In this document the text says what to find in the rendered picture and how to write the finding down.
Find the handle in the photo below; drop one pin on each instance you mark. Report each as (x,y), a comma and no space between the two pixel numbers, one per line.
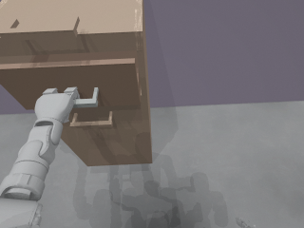
(93,102)
(94,124)
(38,33)

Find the cabinet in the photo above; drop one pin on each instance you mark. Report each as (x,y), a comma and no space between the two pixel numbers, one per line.
(102,26)

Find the robot left hand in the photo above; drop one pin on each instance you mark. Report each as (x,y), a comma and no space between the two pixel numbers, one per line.
(56,105)

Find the left robot upper arm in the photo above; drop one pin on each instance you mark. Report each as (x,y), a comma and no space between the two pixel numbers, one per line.
(20,213)

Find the robot left forearm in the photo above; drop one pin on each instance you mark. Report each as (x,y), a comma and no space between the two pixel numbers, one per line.
(26,179)

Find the drawer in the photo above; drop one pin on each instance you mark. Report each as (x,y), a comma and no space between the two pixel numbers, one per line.
(115,73)

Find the robot right hand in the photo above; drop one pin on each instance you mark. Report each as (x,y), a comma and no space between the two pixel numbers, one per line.
(243,223)

